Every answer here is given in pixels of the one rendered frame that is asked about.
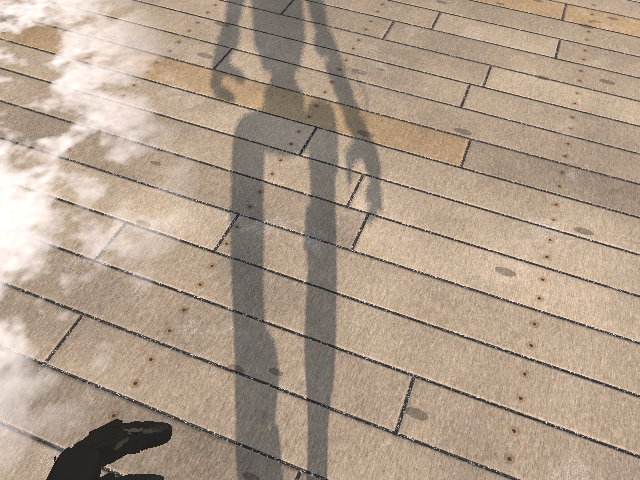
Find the left robot hand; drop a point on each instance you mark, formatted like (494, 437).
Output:
(107, 444)

